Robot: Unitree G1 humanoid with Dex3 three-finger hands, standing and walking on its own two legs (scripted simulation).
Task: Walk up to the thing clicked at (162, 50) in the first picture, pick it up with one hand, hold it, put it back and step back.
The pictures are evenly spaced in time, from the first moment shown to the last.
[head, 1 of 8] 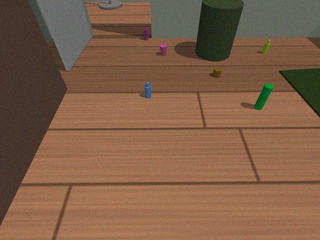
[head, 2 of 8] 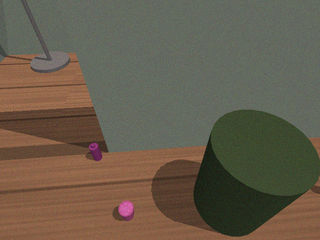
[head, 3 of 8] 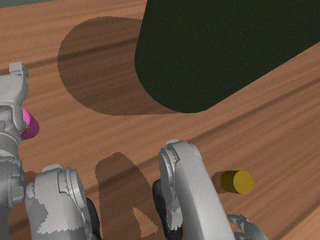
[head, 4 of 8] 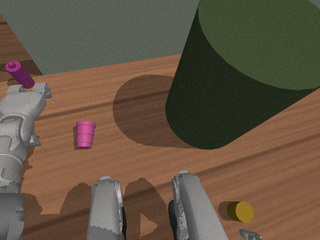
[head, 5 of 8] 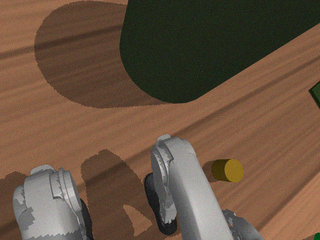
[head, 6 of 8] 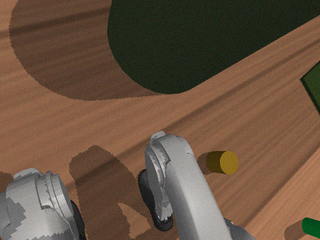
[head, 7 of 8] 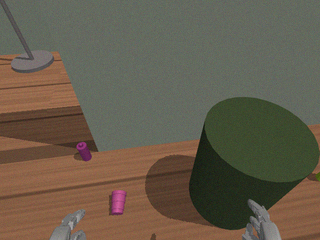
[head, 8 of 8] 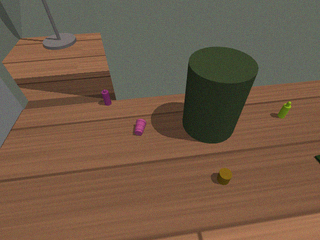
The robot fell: no
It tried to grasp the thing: yes
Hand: left
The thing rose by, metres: 0.65
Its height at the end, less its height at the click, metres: -0.02
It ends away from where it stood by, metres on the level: 0.07
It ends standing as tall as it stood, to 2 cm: no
